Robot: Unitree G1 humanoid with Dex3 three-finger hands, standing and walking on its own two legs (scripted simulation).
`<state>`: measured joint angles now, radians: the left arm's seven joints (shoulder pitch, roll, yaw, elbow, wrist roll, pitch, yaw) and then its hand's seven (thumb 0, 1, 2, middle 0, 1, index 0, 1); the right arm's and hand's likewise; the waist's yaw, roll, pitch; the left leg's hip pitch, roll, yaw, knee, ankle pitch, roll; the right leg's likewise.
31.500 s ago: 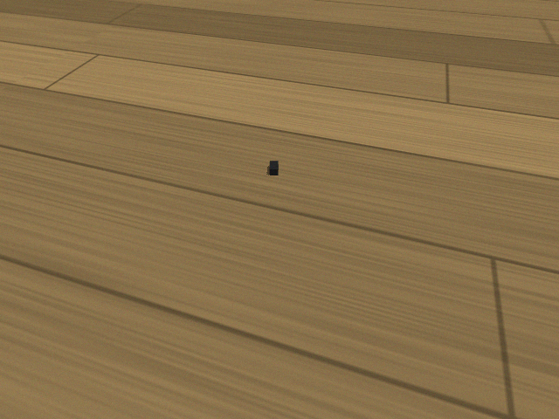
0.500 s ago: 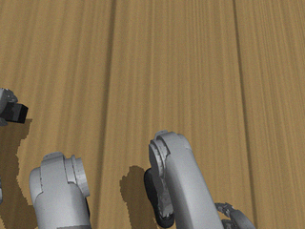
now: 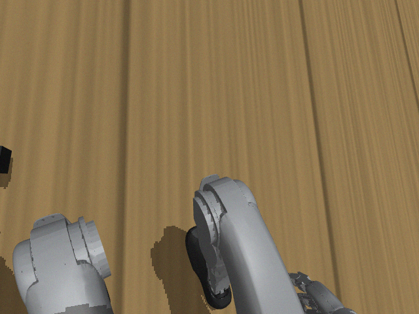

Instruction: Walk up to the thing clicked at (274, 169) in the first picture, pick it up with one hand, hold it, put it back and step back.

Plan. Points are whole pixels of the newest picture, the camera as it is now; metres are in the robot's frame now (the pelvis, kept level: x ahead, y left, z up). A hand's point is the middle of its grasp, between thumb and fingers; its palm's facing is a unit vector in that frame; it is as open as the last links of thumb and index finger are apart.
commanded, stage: rest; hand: left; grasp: from above
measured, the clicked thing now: out of the picture +0.44 +0.32 -0.25
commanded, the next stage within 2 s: open in 0.74 s
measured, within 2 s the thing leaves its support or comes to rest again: rests again in 0.44 s
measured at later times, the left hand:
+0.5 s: hand out of the picture +0.42 +0.33 -0.23, palm faces -0.44 -0.13 -0.89, open 7.0 cm
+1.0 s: hand out of the picture +0.42 +0.33 -0.24, palm faces -0.45 -0.12 -0.89, open 7.1 cm
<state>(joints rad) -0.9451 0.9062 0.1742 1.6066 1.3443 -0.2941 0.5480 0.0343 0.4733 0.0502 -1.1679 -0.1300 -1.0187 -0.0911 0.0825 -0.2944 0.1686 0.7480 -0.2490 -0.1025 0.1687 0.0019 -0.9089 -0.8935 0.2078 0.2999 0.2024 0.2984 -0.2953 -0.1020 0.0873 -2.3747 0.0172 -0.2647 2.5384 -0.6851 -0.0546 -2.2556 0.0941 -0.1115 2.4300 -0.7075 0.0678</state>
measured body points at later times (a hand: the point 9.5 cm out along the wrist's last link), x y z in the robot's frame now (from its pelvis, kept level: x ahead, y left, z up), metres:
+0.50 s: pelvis +0.00 +0.01 +0.00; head +0.25 +0.13 +0.35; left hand +0.44 +0.34 -0.18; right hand +0.07 -0.26 -0.07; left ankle +0.07 +0.14 -0.26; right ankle +0.10 -0.12 -0.26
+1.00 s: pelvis -0.01 +0.01 +0.00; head +0.25 +0.14 +0.34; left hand +0.44 +0.34 -0.19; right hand +0.06 -0.25 -0.07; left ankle +0.07 +0.14 -0.26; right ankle +0.10 -0.12 -0.26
